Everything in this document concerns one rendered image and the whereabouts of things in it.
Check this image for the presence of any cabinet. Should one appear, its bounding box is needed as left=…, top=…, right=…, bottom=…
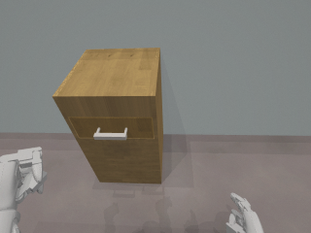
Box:
left=52, top=48, right=163, bottom=184

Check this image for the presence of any drawer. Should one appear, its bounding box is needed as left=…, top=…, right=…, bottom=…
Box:
left=69, top=116, right=155, bottom=139

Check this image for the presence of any left robot hand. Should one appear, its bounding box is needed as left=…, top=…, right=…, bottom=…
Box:
left=0, top=147, right=48, bottom=211

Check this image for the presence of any robot left forearm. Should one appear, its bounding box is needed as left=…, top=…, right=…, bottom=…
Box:
left=0, top=209, right=21, bottom=233

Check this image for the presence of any right robot hand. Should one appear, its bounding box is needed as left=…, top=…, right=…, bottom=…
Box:
left=225, top=192, right=264, bottom=233

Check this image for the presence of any handle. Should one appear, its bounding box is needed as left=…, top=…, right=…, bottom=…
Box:
left=93, top=127, right=127, bottom=141

